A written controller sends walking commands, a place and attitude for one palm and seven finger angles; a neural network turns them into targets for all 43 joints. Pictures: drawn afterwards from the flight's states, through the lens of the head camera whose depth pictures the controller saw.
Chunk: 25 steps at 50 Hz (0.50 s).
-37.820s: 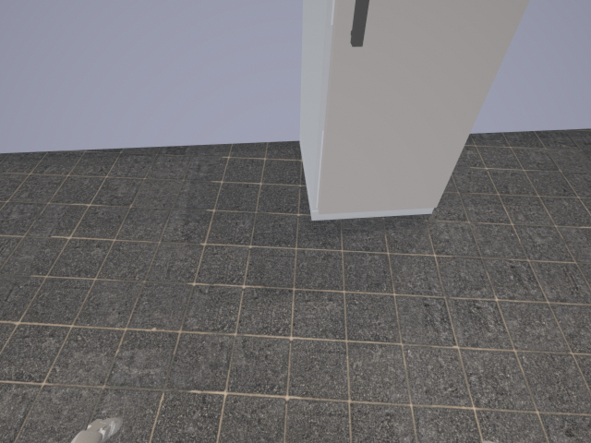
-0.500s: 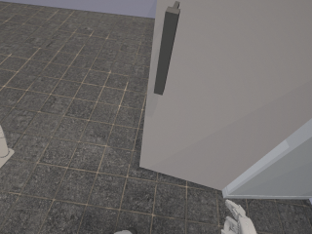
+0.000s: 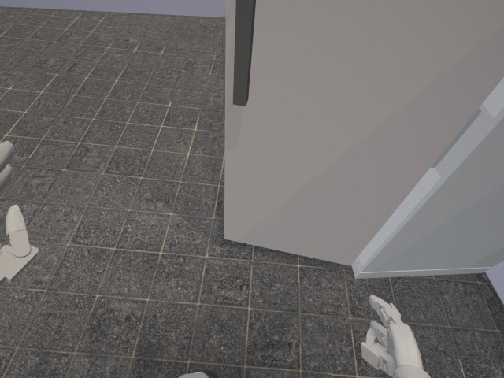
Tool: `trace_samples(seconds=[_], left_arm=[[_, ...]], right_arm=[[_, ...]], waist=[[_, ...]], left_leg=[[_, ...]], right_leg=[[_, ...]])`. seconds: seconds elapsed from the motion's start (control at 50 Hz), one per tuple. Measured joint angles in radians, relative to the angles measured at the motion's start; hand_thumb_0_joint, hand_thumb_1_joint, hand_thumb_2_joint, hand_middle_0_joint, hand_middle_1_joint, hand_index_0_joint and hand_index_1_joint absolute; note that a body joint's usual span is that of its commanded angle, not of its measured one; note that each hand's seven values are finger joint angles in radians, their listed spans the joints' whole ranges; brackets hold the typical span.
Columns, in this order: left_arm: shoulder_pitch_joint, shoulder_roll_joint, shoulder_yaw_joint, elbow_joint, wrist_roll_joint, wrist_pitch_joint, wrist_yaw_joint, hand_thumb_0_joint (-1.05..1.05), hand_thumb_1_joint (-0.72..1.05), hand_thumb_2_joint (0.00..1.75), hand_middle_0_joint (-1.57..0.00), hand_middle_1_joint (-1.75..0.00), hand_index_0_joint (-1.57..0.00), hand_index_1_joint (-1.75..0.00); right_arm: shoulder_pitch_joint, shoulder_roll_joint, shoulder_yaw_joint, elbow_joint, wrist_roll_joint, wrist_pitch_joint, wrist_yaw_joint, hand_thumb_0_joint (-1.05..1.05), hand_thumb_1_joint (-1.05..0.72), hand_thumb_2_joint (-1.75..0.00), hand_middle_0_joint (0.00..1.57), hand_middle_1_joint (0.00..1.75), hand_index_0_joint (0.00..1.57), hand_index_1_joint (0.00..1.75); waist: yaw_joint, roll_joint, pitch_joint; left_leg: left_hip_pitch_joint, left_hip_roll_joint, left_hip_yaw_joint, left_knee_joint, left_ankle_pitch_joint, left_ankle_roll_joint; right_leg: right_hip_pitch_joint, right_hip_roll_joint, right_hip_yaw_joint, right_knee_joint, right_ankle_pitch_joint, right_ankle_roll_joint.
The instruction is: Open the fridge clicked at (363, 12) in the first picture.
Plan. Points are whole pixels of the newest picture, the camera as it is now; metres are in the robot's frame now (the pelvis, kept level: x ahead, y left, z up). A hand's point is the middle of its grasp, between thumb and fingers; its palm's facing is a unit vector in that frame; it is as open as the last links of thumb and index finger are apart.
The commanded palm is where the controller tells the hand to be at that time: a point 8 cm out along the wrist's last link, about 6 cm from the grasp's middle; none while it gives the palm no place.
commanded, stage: stop stepping back and stand still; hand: left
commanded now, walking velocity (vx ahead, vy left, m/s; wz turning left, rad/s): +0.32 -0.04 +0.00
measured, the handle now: (246, 40) +0.65 +0.06 +0.19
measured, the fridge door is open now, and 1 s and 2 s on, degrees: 75 75 75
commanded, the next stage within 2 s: let the arm hang, fingers relaxed in 0.60 s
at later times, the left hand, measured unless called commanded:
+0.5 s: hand out of the picture +0.12 +0.28 +0.18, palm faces +0.46 -0.78 -0.41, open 7.4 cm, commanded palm +0.06 +0.32 +0.18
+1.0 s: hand out of the picture +0.03 +0.18 -0.17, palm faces +0.13 -0.99 -0.09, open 7.1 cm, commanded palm none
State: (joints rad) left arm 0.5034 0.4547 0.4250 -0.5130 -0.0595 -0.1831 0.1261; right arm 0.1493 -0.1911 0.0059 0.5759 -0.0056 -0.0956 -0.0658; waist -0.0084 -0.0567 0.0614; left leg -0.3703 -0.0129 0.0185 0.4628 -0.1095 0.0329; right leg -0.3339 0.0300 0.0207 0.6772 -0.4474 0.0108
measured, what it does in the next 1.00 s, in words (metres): steps on the spot: left foot, then right foot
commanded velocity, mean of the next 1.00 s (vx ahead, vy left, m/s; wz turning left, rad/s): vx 0.10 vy -0.01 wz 0.00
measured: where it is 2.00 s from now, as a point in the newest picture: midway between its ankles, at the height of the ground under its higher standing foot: outside the picture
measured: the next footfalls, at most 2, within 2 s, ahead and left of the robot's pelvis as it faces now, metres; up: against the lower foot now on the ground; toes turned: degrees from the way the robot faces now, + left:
left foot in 0.30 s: +0.01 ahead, +0.14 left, +0.00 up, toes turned +6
right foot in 0.96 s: +0.02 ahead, -0.10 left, +0.00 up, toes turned +8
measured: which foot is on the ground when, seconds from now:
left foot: down 0.00-0.08, up 0.10-0.28, down 0.30-1.00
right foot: down 0.00-0.72, up 0.74-0.94, down 0.96-1.00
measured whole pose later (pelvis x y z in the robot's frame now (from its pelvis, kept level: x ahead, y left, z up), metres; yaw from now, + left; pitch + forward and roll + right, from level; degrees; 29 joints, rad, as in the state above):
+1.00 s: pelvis -0.06 +0.03 -0.01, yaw +6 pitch +0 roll +0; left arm 0.26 0.13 0.01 0.71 -0.01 0.04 0.01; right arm 0.24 -0.19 0.02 0.82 -0.02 0.01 0.00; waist -0.03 -0.06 0.06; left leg -0.38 -0.01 0.00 0.67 -0.29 0.01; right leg -0.35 -0.01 0.03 0.63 -0.26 0.02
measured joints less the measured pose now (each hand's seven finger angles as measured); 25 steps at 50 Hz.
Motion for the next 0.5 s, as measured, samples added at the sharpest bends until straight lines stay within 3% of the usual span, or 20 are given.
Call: trace_samples(seconds=[0.06,0.1,0.18,0.24,0.3,0.36,0.4,0.44,0.5], left_arm=[[0.094,0.019,0.008,-0.069,0.001,-0.006,-0.001,0.01,0.89,0.90,-0.21,-0.30,-0.21,-0.31],[0.137,0.023,0.011,-0.093,0.004,-0.017,-0.003,0.01,0.89,0.90,-0.21,-0.30,-0.21,-0.31],[0.123,-0.010,0.011,-0.041,0.011,-0.029,0.006,0.01,0.89,0.89,-0.21,-0.30,-0.22,-0.31],[0.041,-0.057,0.004,0.057,0.019,-0.021,0.026,0.01,0.89,0.90,-0.21,-0.30,-0.22,-0.31],[-0.051,-0.098,-0.021,0.127,0.026,-0.001,0.046,0.01,0.89,0.90,-0.21,-0.30,-0.21,-0.31],[-0.092,-0.107,-0.034,0.156,0.035,0.016,0.048,0.01,0.89,0.90,-0.20,-0.30,-0.21,-0.31],[-0.069,-0.096,-0.037,0.132,0.041,0.021,0.038,0.01,0.90,0.90,-0.20,-0.30,-0.20,-0.31],[-0.033,-0.077,-0.041,0.079,0.047,0.011,0.029,0.01,0.90,0.90,-0.20,-0.30,-0.21,-0.31],[0.036,-0.035,-0.025,-0.001,0.052,-0.021,0.024,0.01,0.89,0.90,-0.20,-0.30,-0.21,-0.31]], right_arm=[[0.043,0.010,0.009,-0.025,0.007,-0.013,0.009,0.01,-0.90,-0.90,0.20,0.30,0.20,0.30],[0.066,0.010,0.007,-0.014,0.005,-0.002,0.010,0.01,-0.90,-0.90,0.20,0.30,0.20,0.30],[0.117,-0.007,-0.002,0.061,0.002,0.021,0.001,0.01,-0.90,-0.90,0.20,0.30,0.20,0.30],[0.148,-0.028,-0.006,0.089,0.001,0.017,-0.020,0.02,-0.90,-0.90,0.20,0.30,0.20,0.30],[0.157,-0.059,-0.018,0.087,0.001,-0.009,-0.035,0.02,-0.90,-0.90,0.20,0.30,0.20,0.30],[0.128,-0.029,-0.014,0.097,0.000,-0.024,-0.032,0.02,-0.90,-0.90,0.20,0.30,0.20,0.30],[0.129,0.001,-0.002,0.090,-0.006,-0.039,-0.018,0.02,-0.90,-0.90,0.20,0.30,0.20,0.30],[0.141,0.024,0.012,0.078,-0.008,-0.054,-0.003,0.02,-0.90,-0.90,0.20,0.30,0.20,0.30],[0.155,0.038,0.030,0.054,-0.010,-0.055,0.014,0.02,-0.90,-0.90,0.20,0.30,0.20,0.30]], waist=[[-0.007,0.009,-0.013],[-0.004,0.019,-0.026],[0.040,0.001,-0.097],[0.049,0.005,-0.138],[0.028,0.032,-0.139],[0.010,-0.010,-0.096],[-0.011,-0.022,-0.093],[-0.023,-0.016,-0.092],[-0.015,0.007,-0.096]], left_leg=[[-0.023,0.008,-0.015,0.021,0.001,-0.011],[-0.064,0.004,-0.037,0.130,-0.139,-0.030],[-0.114,-0.012,-0.022,0.418,-0.222,-0.041],[-0.014,0.018,0.007,0.309,-0.251,-0.019],[0.103,0.034,-0.001,0.110,-0.238,0.008],[0.118,-0.002,0.014,0.123,-0.185,0.003],[0.136,-0.005,0.009,0.090,-0.167,0.000],[0.146,0.003,-0.004,0.061,-0.149,-0.003],[0.129,0.021,-0.009,0.079,-0.158,-0.011]], right_leg=[[0.067,0.004,-0.036,-0.138,0.118,-0.015],[0.072,0.009,-0.052,-0.162,0.196,-0.040],[0.065,-0.021,-0.049,-0.189,0.205,-0.055],[0.051,-0.048,-0.074,-0.178,0.171,-0.042],[0.014,-0.056,-0.100,-0.101,0.152,-0.024],[-0.025,-0.052,-0.045,0.049,0.057,-0.013],[-0.045,-0.032,-0.046,0.124,0.034,-0.012],[-0.032,-0.016,-0.069,0.096,0.039,-0.012],[0.049,-0.002,-0.104,-0.085,0.056,-0.022]])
